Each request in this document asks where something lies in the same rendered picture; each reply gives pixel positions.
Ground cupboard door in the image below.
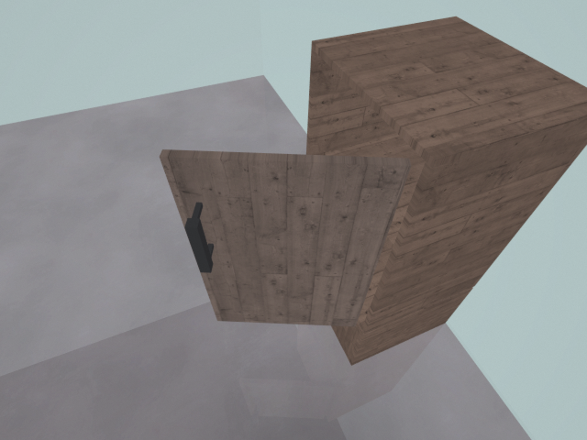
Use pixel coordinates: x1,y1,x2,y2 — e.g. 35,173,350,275
160,149,411,326

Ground handle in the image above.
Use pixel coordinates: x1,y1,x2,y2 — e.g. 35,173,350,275
185,203,214,273

